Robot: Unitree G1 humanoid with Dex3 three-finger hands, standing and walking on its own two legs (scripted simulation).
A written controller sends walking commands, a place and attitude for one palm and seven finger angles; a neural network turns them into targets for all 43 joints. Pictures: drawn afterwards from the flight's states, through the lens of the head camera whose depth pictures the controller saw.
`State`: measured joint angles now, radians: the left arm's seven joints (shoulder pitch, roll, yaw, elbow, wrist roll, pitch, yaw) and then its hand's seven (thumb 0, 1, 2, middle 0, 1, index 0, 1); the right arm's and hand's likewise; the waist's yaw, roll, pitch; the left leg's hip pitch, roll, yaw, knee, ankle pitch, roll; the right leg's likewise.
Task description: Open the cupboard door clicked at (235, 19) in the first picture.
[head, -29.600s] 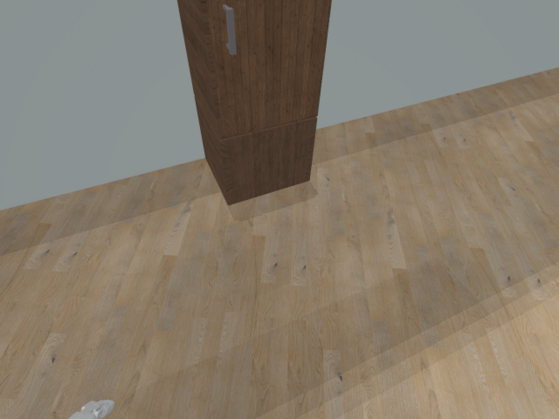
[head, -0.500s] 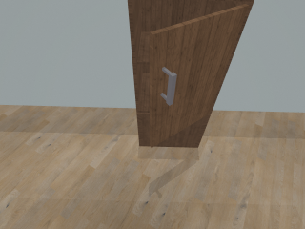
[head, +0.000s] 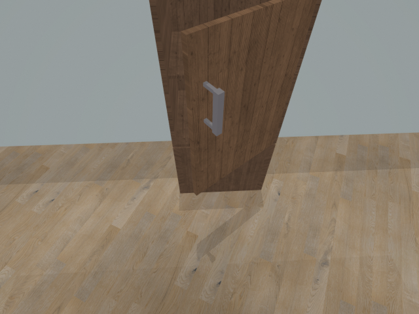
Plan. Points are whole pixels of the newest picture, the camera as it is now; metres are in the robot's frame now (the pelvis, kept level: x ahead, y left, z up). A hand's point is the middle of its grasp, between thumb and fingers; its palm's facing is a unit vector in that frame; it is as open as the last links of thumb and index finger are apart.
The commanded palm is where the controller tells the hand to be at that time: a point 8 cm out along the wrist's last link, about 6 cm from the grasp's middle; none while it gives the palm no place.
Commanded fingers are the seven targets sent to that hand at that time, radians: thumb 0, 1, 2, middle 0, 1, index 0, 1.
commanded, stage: walk to a spot facing it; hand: left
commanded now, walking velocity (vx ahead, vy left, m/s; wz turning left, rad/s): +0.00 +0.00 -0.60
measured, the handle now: (212, 109) +0.55 +0.04 +0.06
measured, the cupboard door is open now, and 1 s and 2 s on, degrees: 36 36 36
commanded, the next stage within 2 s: none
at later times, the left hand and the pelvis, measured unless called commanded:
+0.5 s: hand out of the picture +0.07 +0.14 -0.15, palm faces -0.16 -0.95 -0.26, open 7.3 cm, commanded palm none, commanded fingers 0.00 0.90 0.90 -0.20 -0.30 -0.20 -0.30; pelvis +0.00 -0.05 +0.01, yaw -15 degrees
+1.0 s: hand (146, 279) +0.21 +0.17 -0.17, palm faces -0.47 -0.85 -0.22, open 7.4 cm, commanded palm none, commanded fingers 0.00 0.90 0.90 -0.20 -0.30 -0.20 -0.30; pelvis +0.03 +0.01 +0.01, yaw -33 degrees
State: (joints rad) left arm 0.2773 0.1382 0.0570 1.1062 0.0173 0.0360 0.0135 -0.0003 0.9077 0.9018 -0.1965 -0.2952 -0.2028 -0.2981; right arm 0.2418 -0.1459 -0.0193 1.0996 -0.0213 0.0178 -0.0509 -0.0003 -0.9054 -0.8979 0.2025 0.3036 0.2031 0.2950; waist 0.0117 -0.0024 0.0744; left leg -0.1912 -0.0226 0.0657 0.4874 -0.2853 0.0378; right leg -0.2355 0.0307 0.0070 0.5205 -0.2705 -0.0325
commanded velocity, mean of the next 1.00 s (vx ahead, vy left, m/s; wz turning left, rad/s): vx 0.00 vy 0.00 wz -0.60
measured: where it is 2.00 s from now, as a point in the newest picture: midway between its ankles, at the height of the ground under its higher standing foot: outside the picture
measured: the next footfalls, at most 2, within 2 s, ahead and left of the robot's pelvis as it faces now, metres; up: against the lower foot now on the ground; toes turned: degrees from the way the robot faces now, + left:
left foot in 0.78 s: +0.10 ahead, +0.10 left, +0.00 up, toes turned -26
right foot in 1.18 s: -0.02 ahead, -0.12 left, +0.00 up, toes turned -45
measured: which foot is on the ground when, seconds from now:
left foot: down 0.00-0.20, up 0.22-0.76, down 0.78-1.00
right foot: down 0.00-0.76, up 0.78-1.00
